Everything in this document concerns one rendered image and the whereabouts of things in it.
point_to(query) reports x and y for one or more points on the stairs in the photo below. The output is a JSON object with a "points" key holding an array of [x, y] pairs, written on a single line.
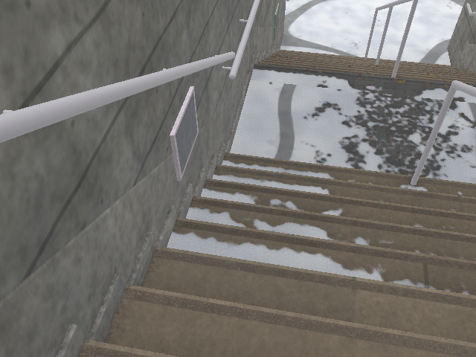
{"points": [[281, 258], [360, 65]]}

